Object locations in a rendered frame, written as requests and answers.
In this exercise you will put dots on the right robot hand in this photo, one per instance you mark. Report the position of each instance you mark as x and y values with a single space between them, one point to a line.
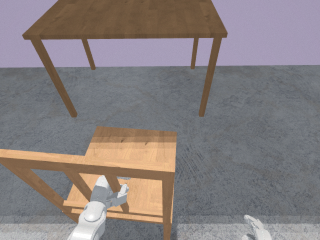
257 228

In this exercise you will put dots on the table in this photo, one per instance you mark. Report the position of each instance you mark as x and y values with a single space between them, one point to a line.
128 19

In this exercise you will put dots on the chair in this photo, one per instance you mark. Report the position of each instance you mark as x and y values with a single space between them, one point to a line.
146 156

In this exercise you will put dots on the robot left forearm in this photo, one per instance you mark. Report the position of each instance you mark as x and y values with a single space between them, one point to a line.
91 222

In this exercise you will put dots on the left robot hand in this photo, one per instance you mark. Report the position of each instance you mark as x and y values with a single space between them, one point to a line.
103 192

